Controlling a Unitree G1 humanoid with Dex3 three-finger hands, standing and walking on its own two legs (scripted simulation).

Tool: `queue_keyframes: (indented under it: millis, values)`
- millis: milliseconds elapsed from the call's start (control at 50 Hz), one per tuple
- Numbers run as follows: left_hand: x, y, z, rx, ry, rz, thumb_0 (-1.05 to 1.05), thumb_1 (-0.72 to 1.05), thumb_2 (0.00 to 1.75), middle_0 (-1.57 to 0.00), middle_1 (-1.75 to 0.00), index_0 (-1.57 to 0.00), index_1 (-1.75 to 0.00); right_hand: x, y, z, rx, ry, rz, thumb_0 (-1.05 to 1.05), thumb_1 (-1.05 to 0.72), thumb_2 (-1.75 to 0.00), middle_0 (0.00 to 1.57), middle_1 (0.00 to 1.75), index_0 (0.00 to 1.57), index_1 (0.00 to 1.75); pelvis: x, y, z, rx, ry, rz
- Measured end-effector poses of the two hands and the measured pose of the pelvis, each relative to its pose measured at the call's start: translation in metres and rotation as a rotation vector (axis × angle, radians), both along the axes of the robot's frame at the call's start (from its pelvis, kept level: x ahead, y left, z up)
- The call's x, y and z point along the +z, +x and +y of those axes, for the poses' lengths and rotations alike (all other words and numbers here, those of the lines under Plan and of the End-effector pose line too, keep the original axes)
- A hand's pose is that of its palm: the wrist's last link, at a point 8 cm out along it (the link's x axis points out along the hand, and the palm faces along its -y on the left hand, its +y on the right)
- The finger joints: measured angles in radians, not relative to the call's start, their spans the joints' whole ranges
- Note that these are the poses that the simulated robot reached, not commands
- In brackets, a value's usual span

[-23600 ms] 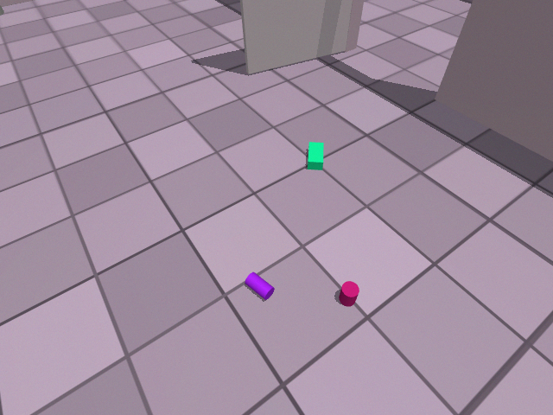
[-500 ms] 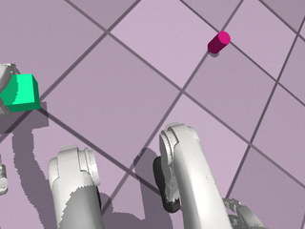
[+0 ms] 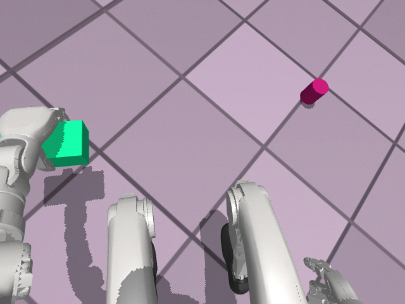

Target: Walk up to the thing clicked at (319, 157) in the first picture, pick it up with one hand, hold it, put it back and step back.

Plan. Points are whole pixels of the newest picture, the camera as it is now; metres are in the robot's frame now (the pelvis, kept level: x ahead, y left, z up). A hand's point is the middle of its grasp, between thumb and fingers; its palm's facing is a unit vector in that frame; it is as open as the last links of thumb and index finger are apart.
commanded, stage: lift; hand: left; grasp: from above
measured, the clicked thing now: (43, 145) +0.44 +0.32 -0.15
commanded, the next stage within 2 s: hold in 1.20 s
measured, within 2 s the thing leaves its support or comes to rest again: neither
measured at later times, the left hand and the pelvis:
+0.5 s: hand out of the picture +0.35 +0.26 +0.09, palm faces -0.46 -0.10 -0.88, open 10.8 cm; pelvis +0.01 -0.01 +0.17, yaw +3 degrees
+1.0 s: hand out of the picture +0.35 +0.23 +0.21, palm faces -0.45 -0.09 -0.89, open 10.8 cm; pelvis +0.04 -0.01 +0.29, yaw +4 degrees
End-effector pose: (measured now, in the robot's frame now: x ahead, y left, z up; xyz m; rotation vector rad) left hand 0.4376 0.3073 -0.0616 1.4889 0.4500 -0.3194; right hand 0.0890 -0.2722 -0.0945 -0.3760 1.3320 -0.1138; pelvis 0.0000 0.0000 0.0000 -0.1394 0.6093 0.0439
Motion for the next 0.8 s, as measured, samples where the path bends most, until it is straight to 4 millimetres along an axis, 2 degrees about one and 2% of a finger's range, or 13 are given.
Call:
queue_keyframes:
  millis: [100,240,520,660,800]
  values:
    - [0.034,-0.018,-0.005,-0.005,-0.013,-0.003,-0.02,-0.09,0.52,-0.65,-0.55,-0.66,-0.54,0.025,0.018,0.001,0.004,0.002,-0.058,0.01,-0.91,-0.9,0.2,0.3,0.2,0.3,0.026,0.0,-0.001,0.005,0.009,-0.016]
    - [0.092,-0.04,-0.017,-0.015,-0.028,-0.019,-0.02,-0.1,0.52,-0.65,-0.55,-0.66,-0.54,0.068,0.035,0.005,-0.007,0.006,-0.129,0.01,-0.9,-0.9,0.2,0.3,0.2,0.3,0.071,0.0,-0.002,0.013,0.028,-0.062]
    - [0.221,-0.08,-0.042,0.01,-0.032,-0.003,-0.02,-0.1,0.53,-0.65,-0.55,-0.66,-0.54,0.164,0.04,0.01,-0.081,0.052,-0.23,0.01,-0.89,-0.9,0.2,0.3,0.2,0.3,0.177,0.01,-0.009,0.012,0.08,-0.204]
    - [0.261,-0.094,-0.052,0.003,-0.046,0.016,-0.02,-0.09,0.52,-0.65,-0.55,-0.66,-0.54,0.206,0.042,0.006,-0.092,0.047,-0.272,0.01,-0.9,-0.9,0.2,0.3,0.2,0.3,0.219,0.017,-0.012,0.014,0.098,-0.269]
    - [0.292,-0.097,-0.063,-0.003,-0.029,-0.009,-0.02,-0.08,0.52,-0.63,-0.56,-0.65,-0.55,0.239,0.047,0.0,-0.101,0.044,-0.292,0.01,-0.9,-0.9,0.2,0.3,0.2,0.3,0.252,0.028,-0.014,0.015,0.109,-0.321]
